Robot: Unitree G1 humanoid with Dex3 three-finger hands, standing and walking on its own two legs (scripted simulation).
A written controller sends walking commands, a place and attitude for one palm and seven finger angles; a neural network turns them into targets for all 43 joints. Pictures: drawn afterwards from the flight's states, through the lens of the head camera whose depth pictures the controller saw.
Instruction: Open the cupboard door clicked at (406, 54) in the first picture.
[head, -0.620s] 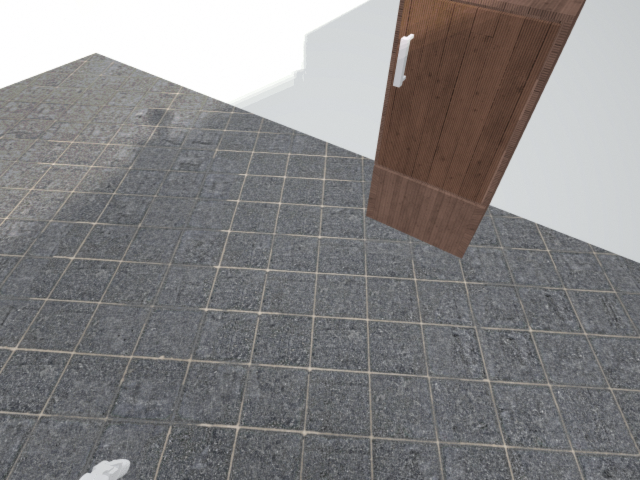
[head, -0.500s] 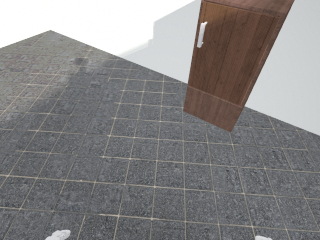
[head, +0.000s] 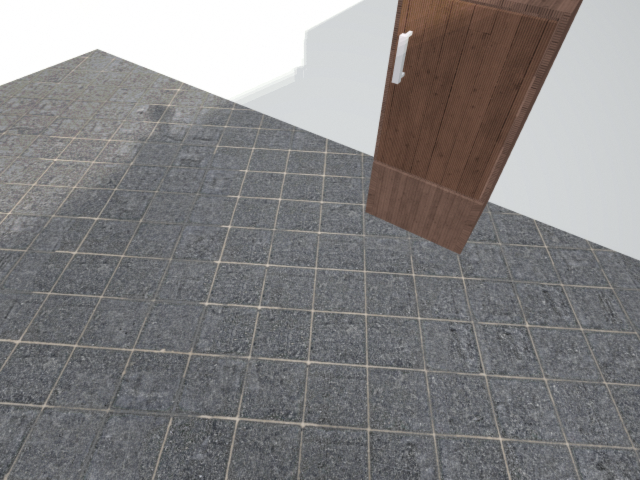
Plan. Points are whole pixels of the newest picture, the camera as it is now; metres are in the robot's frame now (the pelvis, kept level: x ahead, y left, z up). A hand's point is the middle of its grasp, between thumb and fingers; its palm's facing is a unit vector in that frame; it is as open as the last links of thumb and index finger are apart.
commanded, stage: stand and wait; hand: left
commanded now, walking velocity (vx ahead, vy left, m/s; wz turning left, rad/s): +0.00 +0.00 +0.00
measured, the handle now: (402, 57) +1.29 -0.18 -0.03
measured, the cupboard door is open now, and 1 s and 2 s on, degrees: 0 0 0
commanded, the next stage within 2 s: look at it before walking up in 0.22 s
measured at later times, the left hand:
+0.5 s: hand out of the picture +0.08 +0.24 -0.16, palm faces -0.03 -0.94 -0.33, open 7.4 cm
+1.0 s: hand out of the picture +0.08 +0.24 -0.16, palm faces -0.02 -0.94 -0.33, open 7.4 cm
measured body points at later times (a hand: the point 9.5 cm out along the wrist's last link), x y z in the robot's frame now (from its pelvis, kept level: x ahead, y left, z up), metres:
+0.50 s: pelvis +0.00 -0.01 +0.00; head +0.01 +0.00 +0.45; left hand +0.08 +0.29 -0.13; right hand +0.08 -0.30 -0.13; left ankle +0.00 +0.12 -0.74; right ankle +0.01 -0.13 -0.74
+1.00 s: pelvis +0.01 -0.01 +0.00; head +0.02 +0.00 +0.45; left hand +0.09 +0.29 -0.13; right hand +0.10 -0.30 -0.13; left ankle +0.01 +0.12 -0.74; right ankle +0.01 -0.13 -0.74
